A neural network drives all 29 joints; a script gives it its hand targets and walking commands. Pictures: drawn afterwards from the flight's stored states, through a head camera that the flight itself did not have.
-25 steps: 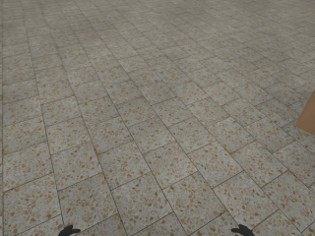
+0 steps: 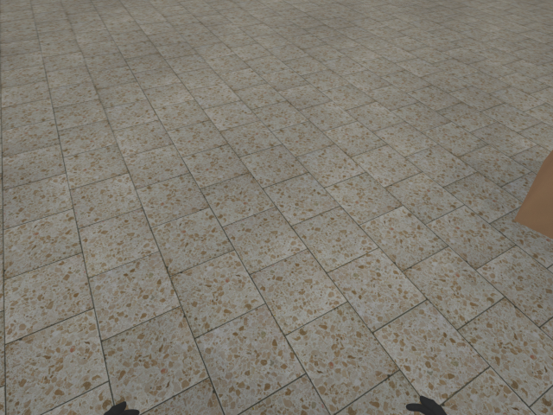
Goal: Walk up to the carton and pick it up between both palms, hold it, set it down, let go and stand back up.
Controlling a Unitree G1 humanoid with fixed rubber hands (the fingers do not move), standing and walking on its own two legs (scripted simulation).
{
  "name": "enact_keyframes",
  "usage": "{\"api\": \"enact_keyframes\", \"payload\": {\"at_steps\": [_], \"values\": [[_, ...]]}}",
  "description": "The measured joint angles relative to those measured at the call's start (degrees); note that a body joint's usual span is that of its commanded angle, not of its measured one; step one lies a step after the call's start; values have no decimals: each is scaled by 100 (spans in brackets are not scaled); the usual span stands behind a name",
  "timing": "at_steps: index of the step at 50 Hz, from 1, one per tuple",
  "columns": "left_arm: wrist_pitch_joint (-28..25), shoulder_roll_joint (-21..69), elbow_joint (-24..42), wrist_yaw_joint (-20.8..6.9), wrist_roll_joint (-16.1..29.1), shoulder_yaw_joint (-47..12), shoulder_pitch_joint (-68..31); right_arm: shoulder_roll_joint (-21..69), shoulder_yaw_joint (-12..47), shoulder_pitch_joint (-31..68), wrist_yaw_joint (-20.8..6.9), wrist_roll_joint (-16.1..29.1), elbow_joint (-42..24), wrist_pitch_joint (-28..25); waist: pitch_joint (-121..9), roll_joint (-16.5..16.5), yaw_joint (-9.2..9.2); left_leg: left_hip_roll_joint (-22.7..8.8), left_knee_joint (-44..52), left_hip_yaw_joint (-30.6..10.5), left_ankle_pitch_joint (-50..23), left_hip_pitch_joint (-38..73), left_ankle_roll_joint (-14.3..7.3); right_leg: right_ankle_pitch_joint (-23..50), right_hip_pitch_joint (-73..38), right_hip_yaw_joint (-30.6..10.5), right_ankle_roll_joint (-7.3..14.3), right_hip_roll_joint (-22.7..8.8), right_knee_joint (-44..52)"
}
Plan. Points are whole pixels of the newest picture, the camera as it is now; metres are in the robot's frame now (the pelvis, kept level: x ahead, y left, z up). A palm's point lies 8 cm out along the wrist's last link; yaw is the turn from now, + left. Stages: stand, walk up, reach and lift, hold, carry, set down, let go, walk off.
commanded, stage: stand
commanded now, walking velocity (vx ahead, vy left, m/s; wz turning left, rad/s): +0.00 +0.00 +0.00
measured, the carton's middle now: out of the picture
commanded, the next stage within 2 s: none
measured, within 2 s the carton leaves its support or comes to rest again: neither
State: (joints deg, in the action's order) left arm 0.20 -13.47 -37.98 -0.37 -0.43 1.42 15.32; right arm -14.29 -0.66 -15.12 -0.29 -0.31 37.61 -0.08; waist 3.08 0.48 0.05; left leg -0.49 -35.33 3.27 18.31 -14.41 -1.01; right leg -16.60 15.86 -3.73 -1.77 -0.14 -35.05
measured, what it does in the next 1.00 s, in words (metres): stands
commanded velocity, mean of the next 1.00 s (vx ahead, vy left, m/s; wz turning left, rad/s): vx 0.00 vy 0.00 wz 0.00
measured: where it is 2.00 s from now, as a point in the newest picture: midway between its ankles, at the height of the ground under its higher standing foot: outside the picture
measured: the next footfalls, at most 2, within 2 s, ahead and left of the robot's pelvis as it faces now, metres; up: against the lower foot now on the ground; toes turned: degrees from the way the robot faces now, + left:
none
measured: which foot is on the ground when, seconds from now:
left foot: down 0.00-1.00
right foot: down 0.00-1.00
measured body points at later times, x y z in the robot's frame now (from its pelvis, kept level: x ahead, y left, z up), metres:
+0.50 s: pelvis +0.01 +0.00 +0.00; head +0.01 +0.00 +0.45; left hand +0.12 +0.25 -0.11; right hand +0.11 -0.26 -0.11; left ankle +0.01 +0.11 -0.73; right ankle +0.03 -0.14 -0.73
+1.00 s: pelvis +0.01 +0.00 +0.00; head +0.01 +0.01 +0.45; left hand +0.13 +0.25 -0.11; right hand +0.10 -0.26 -0.11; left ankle +0.01 +0.11 -0.73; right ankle +0.03 -0.14 -0.73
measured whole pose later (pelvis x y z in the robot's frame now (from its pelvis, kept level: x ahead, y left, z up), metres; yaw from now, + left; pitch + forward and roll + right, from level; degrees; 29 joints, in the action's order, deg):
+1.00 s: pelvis +0.01 +0.00 +0.00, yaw -2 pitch -3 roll +0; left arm 0.2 -13.8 -39.5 -0.1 -0.5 1.0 15.3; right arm -14.9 -0.7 -16.7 -0.3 -0.2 39.2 0.0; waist 2.6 0.6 -0.3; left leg -0.8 -34.1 5.1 18.6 -13.0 -1.2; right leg -16.4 15.5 -5.7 -2.1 0.2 -34.5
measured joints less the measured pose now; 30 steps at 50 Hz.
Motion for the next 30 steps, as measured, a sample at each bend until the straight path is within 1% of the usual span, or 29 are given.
{"api": "enact_keyframes", "payload": {"at_steps": [18, 30], "values": [[-39, -21, -70, 4, -7, -10, 107, -34, -3, -69, 4, -4, 103, -21, 12, -11, -13, -16, 46, 58, 2, -15, -1, 19, 49, -69, -8, 19, 33], [-21, -6, -76, 22, 2, -42, -6, -42, 17, -75, 13, 4, 117, -11, -46, -13, -30, -20, 75, 95, 44, 73, 3, -29, -4, -108, -8, 23, 22]]}}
